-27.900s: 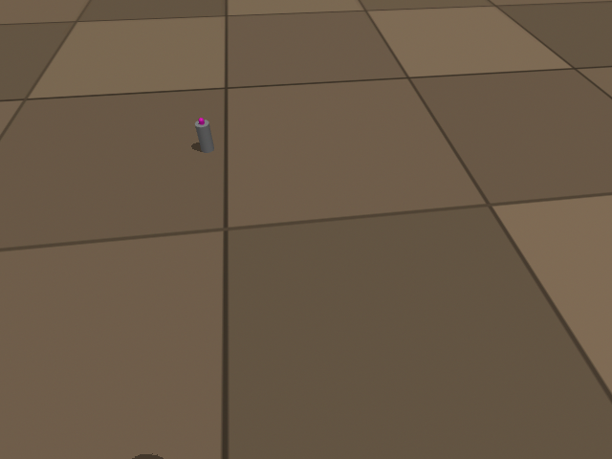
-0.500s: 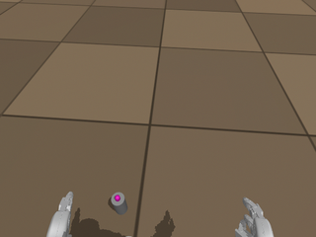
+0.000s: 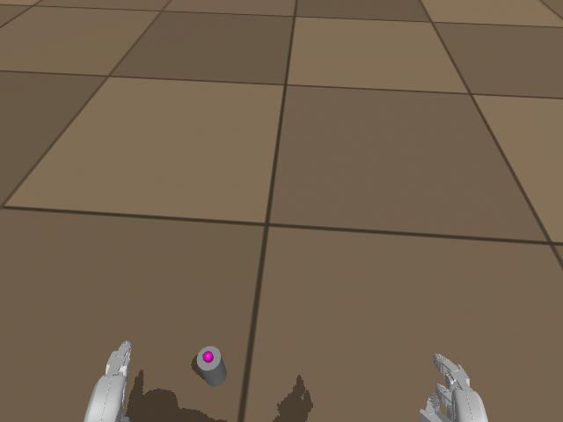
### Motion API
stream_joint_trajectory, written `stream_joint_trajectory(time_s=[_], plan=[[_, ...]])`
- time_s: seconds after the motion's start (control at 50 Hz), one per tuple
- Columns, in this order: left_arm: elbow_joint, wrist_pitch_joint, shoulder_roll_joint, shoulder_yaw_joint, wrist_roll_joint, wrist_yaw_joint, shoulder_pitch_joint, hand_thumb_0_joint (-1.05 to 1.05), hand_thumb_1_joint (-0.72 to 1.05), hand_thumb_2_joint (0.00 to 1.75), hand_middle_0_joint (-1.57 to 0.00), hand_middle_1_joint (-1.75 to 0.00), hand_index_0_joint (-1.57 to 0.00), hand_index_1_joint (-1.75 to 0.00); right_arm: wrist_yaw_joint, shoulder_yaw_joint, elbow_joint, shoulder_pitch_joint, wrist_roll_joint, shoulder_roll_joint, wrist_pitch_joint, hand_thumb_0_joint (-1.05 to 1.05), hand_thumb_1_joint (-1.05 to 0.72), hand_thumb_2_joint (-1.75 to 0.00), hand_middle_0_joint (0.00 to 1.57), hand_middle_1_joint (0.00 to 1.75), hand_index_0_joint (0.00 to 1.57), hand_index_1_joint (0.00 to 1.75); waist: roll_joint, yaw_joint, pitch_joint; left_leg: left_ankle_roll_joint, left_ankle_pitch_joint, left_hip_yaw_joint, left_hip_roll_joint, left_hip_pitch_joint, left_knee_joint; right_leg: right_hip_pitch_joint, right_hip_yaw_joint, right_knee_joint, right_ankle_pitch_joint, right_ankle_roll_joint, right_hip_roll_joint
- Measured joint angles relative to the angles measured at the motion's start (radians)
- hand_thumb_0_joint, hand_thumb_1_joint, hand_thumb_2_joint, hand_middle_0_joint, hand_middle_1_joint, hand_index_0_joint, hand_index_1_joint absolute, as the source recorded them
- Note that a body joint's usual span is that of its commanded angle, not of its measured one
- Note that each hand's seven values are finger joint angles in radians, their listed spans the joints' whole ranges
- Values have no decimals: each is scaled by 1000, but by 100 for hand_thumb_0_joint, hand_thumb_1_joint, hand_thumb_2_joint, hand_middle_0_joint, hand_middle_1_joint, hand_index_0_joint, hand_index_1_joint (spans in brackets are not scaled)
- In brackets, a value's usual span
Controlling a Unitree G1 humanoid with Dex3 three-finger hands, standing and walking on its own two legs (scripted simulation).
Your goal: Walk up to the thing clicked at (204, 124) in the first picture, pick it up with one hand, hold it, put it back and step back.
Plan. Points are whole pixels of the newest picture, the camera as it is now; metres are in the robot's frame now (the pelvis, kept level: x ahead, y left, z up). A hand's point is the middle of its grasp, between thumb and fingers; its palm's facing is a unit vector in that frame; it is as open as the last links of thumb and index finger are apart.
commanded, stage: home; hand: left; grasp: from the side
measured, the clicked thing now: (211, 365) +0.41 +0.22 -0.63
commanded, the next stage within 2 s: stand in 0.12 s
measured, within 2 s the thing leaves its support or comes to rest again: neither
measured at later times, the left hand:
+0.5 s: hand (151, 411) +0.17 +0.19 -0.05, palm faces +0.11 -0.95 -0.29, open 13.5 cm
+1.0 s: hand out of the picture +0.08 +0.26 -0.11, palm faces -0.01 -0.93 -0.36, open 7.4 cm
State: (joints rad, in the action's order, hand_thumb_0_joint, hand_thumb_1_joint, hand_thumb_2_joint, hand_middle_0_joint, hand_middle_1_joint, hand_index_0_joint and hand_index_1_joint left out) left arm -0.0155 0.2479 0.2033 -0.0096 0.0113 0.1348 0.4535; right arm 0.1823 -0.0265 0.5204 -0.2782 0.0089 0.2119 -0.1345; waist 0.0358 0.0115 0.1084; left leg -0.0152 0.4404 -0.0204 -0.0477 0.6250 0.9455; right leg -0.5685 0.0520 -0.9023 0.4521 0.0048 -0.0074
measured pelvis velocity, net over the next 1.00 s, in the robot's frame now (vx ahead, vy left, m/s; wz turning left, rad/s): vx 0.00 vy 0.02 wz -0.02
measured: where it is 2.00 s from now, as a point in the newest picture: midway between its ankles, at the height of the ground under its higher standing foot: outside the picture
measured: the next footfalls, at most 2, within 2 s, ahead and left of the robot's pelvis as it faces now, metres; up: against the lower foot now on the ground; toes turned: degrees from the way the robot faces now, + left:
none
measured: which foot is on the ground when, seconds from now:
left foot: down 0.00-1.00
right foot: down 0.00-1.00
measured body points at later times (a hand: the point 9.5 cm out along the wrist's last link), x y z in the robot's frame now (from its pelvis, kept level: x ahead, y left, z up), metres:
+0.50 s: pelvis +0.00 +0.00 +0.00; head +0.02 +0.00 +0.45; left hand +0.16 +0.24 -0.03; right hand +0.16 -0.24 -0.07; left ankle +0.02 +0.13 -0.69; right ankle +0.00 -0.12 -0.69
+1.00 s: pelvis +0.00 +0.02 +0.04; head +0.01 +0.02 +0.49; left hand +0.08 +0.31 -0.09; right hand +0.09 -0.28 -0.09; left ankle +0.02 +0.13 -0.69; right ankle +0.00 -0.12 -0.69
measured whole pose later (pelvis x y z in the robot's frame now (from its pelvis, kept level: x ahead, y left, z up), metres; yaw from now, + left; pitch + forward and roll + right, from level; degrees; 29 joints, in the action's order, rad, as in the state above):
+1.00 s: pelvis +0.00 +0.02 +0.04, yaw -1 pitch -2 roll +0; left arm -0.90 0.00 0.32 0.02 -0.03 0.03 0.23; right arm 0.01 0.04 0.97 -0.19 -0.04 0.32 -0.01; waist 0.00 -0.02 -0.03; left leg 0.01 0.31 0.03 -0.01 0.29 0.63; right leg -0.26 0.01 -0.62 0.33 0.03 -0.04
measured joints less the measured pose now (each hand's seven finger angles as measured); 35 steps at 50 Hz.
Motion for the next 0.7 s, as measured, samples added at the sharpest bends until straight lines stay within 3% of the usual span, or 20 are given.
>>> stream_joint_trajectory(time_s=[0.26, 0.34, 0.44, 0.56, 0.62, 0.66, 0.7], plan=[[-1, -2, 3, 1, 1, -1, 0, -1, -53, 6, -6, -6, -6, -6, 1, 0, -9, -1, 1, 3, -1, 1, -90, -90, 20, 30, 21, 30, -1, -1, -9, 1, -9, -2, 2, 2, -6, -1, 2, 6, -8, 0, -1], [3, -4, 2, 1, 1, 0, 2, -1, -46, 13, -11, -12, -10, -12, 1, -1, -9, -1, 1, 2, -3, 1, -90, -90, 20, 30, 21, 30, -1, -1, -10, 2, -9, 0, 2, 6, -6, -5, 0, 6, -9, 1, -2], [4, -6, 3, -2, 0, 2, 5, 0, -23, 36, -16, -21, -16, -21, 2, -2, -6, -2, 1, -1, -5, 1, -90, -90, 20, 30, 21, 30, -1, -2, -7, 4, -6, 1, 3, 8, -2, -7, -1, 5, -7, 3, -3], [4, -5, 4, -2, -1, 4, 2, 0, 17, 67, -19, -27, -19, -27, 3, -3, -6, -2, 1, -3, -6, 1, -90, -90, 20, 30, 21, 30, -3, -3, -4, 6, 0, 3, 4, 9, 1, -8, -4, 3, -3, 5, -4], [-190, -120, 38, -7, -61, -48, -94, 0, 39, 77, -20, -28, -20, -28, -57, 3, 98, 55, -75, 17, 30, 1, -90, -90, 20, 30, 21, 30, -23, -21, -64, 12, -12, 20, 14, -59, -31, 47, -18, 13, -6, 2, -14], [-336, -165, 65, -3, -75, -79, -156, 0, 52, 81, -20, -29, -20, -29, -103, 4, 174, 91, -89, 38, 72, 1, -90, -90, 20, 30, 21, 30, -36, -28, -85, 16, -23, 28, 22, -94, -58, 73, -26, 25, -10, 3, -22], [-447, -193, 87, 6, -72, -100, -191, 0, 63, 84, -21, -29, -20, -29, -136, 16, 222, 105, -80, 54, 95, 1, -90, -90, 20, 30, 21, 30, -45, -30, -102, 18, -34, 34, 29, -125, -85, 99, -30, 42, -16, 6, -29]])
